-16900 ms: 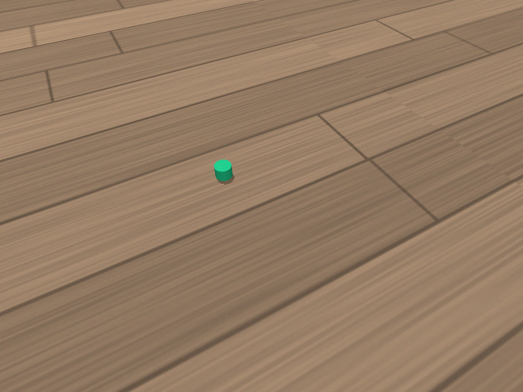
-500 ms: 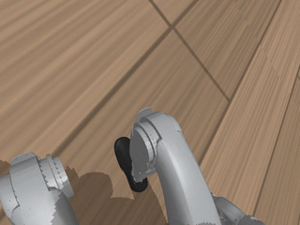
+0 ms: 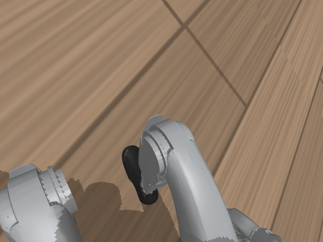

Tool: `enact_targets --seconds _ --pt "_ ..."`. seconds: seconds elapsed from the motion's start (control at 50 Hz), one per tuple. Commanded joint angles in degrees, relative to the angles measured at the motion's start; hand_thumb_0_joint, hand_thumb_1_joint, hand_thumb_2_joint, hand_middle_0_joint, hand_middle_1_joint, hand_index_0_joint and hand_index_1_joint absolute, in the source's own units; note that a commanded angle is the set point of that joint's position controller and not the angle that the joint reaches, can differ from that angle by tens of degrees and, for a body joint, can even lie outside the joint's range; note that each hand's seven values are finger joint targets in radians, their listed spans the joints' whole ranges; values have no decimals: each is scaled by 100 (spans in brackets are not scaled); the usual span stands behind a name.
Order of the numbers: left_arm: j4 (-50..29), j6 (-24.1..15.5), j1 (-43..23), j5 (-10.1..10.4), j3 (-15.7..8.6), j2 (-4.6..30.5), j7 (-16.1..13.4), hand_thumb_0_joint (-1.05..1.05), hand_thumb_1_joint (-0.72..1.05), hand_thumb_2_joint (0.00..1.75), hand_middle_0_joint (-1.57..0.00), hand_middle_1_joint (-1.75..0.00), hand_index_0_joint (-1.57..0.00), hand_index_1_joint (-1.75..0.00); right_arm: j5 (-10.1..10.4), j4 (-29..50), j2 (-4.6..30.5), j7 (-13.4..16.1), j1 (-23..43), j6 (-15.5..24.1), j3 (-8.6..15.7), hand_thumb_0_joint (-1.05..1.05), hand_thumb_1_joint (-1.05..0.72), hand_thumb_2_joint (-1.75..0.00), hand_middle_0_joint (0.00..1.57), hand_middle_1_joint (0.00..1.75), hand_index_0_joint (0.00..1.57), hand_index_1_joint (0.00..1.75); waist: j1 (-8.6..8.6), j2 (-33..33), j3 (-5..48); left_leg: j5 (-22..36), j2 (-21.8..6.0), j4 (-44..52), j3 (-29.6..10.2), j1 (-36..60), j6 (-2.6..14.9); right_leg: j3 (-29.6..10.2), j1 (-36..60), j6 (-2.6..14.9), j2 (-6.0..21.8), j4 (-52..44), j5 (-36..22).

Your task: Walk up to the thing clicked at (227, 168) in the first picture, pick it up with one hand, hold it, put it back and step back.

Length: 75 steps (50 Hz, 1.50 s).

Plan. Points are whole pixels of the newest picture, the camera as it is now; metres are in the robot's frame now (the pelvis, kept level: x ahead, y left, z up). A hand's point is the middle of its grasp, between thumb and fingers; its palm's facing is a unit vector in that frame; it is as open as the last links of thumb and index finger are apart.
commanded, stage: close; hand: left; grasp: from above
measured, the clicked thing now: out of the picture +0.46 +0.32 -0.28
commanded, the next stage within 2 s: settle in 0.14 s
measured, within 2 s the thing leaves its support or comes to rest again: leaves its support in 0.60 s
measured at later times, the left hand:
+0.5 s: hand out of the picture +0.45 +0.33 -0.26, palm faces -0.44 -0.14 -0.88, open 12.0 cm
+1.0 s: hand out of the picture +0.44 +0.34 -0.17, palm faces -0.46 -0.10 -0.88, open 11.8 cm
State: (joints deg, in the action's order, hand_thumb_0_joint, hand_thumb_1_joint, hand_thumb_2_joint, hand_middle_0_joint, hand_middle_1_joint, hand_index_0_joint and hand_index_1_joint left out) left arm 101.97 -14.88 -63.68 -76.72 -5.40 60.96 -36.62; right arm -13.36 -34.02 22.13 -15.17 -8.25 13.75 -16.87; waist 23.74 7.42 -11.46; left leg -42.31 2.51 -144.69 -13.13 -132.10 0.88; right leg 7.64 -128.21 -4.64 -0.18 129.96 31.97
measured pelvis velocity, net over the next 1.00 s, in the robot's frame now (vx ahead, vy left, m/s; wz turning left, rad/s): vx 0.01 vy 0.00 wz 0.07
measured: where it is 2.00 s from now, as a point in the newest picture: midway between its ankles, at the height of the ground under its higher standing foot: (109, 212)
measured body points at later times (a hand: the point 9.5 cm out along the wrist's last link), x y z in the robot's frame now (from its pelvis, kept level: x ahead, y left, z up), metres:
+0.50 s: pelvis +0.00 +0.00 +0.00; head +0.29 +0.13 +0.32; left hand +0.47 +0.33 -0.21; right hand +0.04 -0.26 -0.03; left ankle +0.06 +0.11 -0.28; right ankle +0.14 -0.13 -0.28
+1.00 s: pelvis +0.01 +0.00 +0.02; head +0.25 +0.11 +0.39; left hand +0.46 +0.34 -0.12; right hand +0.11 -0.27 -0.06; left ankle +0.06 +0.11 -0.28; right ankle +0.14 -0.13 -0.28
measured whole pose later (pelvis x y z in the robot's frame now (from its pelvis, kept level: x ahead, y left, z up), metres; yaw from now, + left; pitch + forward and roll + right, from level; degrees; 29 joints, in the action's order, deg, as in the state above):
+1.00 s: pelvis +0.01 +0.00 +0.02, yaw +4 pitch +35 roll -12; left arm 80.5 -8.7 -55.5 -70.7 -2.6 44.8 -20.0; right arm -8.0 -36.8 19.4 -14.9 -9.0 7.0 -6.6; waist 16.0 -0.8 1.4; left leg -41.7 3.4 -138.5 -8.4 -132.3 1.0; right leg 4.0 -129.6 -2.5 2.0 127.9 34.0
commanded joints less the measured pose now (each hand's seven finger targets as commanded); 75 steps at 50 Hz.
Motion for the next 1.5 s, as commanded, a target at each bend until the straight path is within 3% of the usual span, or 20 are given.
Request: enact_targets --seconds 0.0,0.04,0.1,0.14,0.18,0.3,0.44,0.5,0.54,0.56,0.62,0.68,0.74,0.82,0.9,0.98,1.08,1.24,1.4,1.48 --pt "-509 55 -1129 105 -91 1176 -145 0 16 114 -52 -121 -54 -119 41 -154 1978 117 -1242 -63 669 0 -90 -90 20 30 20 30 338 -2966 3606 1347 -252 1855 365 2684 -115 708 2099 561 -163 -829 -947" --pt "-522 60 -1249 87 -52 1130 -106 0 18 113 -52 -123 -55 -119 37 -111 1994 101 -1226 -53 660 0 -90 -90 20 30 20 30 432 -2959 3495 1323 -263 1828 339 2672 -122 720 2009 555 -134 -802 -923" --pt "-490 83 -1142 123 -88 1138 -125 0 22 116 -56 -121 -58 -119 53 -112 2006 137 -1197 -74 681 0 -90 -90 20 30 20 30 346 -2979 3517 1340 -260 1844 346 2689 -131 707 2000 570 -139 -814 -929" --pt "-443 67 -1215 103 43 988 -72 0 25 119 -59 -122 -61 -120 22 -90 1965 128 -1215 -72 634 0 -90 -90 20 30 20 30 498 -2884 3366 1207 -252 1777 399 2587 -94 697 2035 550 -148 -867 -864" --pt "-468 78 -1155 115 -65 1127 -92 0 29 119 -62 -122 -63 -120 46 -86 1991 149 -1201 -91 648 0 -90 -90 20 30 20 30 370 -2900 3424 1210 -250 1851 346 2600 -111 710 1973 568 -139 -880 -826" --pt "-540 127 -1236 126 -22 1171 3 0 24 117 -64 -123 -66 -121 19 -47 1981 140 -1259 -98 623 0 -92 -91 20 30 20 30 449 -2932 3487 1281 -246 1818 416 2698 -84 658 2151 541 -140 -893 -922" --pt "-1262 207 -1266 135 -251 1312 108 0 30 116 -70 -118 -71 -117 85 -39 2046 183 -1286 -121 828 0 -92 -91 20 30 20 30 236 -3441 3798 1364 -248 1944 437 3030 -178 651 2001 643 -113 -851 -862" --pt "-1882 227 -1347 148 -525 1518 135 0 31 115 -70 -118 -71 -117 128 -35 2004 171 -1329 -145 945 0 -92 -91 20 30 20 30 28 -3697 4404 1587 -238 1946 474 3304 -188 621 2033 669 -110 -835 -1003" --pt "-2024 259 -1189 204 -571 1369 170 0 32 115 -72 -117 -72 -116 143 -86 1939 152 -1318 -161 1026 0 -92 -91 20 30 20 30 -9 -3803 4574 1722 -227 1911 532 3398 -185 605 2048 685 -122 -852 -1101" --pt "-2178 265 -1298 220 -434 1108 220 0 34 115 -73 -116 -74 -115 144 -85 1868 124 -1321 -150 1029 0 -92 -91 20 30 20 30 47 -3773 4553 1729 -219 1900 556 3338 -184 599 2003 678 -117 -845 -1144" --pt "-2827 324 -1205 395 -316 849 348 0 36 112 -72 -116 -74 -114 255 -259 1727 118 -1307 -205 1171 0 -91 -90 20 30 20 30 -239 -3998 4991 1849 -196 2021 625 3516 -187 555 2006 706 -115 -890 -1200" --pt "-3154 457 -1105 458 -259 583 514 0 42 111 -74 -116 -77 -113 355 -377 1654 63 -1393 -267 1352 0 -90 -90 20 30 20 30 -371 -4256 5354 2246 -202 2066 593 3933 -244 517 1680 727 -84 -749 -1341" --pt "-2814 608 -982 509 -101 75 739 0 50 110 -79 -113 -83 -109 411 -455 1594 -1 -1469 -367 1460 0 -90 -90 20 30 20 30 -305 -3870 4810 2136 -154 2194 523 3544 -243 505 1296 712 -27 -781 -1200" --pt "-2957 665 -940 616 204 -506 1120 0 54 106 -83 -112 -87 -108 503 -417 1435 -3 -1422 -532 1514 0 -90 -90 20 30 20 30 -409 -3553 4962 1967 -92 2326 634 3427 -150 390 1426 737 -44 -902 -1097" --pt "-3104 620 -1103 721 107 -401 1401 0 59 108 -89 -110 -92 -107 569 -336 1485 75 -1472 -668 1637 0 -90 -90 20 30 20 30 -445 -3230 5023 1541 -28 2536 532 3307 -111 323 1380 722 35 -985 -894" --pt "-3143 470 -1269 643 178 -381 1584 0 59 110 -91 -110 -94 -108 585 -299 1309 213 -1471 -815 1605 0 -91 -90 20 30 20 30 -392 -2841 5154 1447 32 2419 810 3029 -12 206 1898 707 -4 -1176 -890" --pt "-3130 278 -1365 617 -20 -55 1616 0 57 113 -93 -106 -93 -105 591 -223 1277 422 -1502 -909 1593 0 -90 -90 20 30 20 30 -465 -2492 5127 1293 106 2349 988 2670 36 125 2150 715 19 -1381 -657" --pt "-3484 220 -1513 566 -298 362 1508 0 55 115 -93 -101 -92 -102 593 -183 1214 665 -1510 -998 1709 0 -90 -90 20 30 20 30 -653 -2911 5639 1218 87 2505 1142 3089 -9 35 2232 764 41 -1516 -462" --pt "-3935 546 -1187 929 -250 59 1778 0 50 109 -89 -95 -88 -97 772 -330 1152 763 -1708 -1124 1970 0 -90 -91 20 30 20 30 -874 -3124 6251 1560 55 2938 1117 3615 -16 -25 2396 772 93 -1615 -842" --pt "-3981 653 -821 1012 -149 -137 2085 0 52 108 -91 -94 -90 -95 888 -343 1105 825 -1726 -1257 2031 0 -90 -91 20 30 20 30 -957 -2883 5826 1506 72 3166 1064 3568 -3 -71 2348 787 120 -1781 -784"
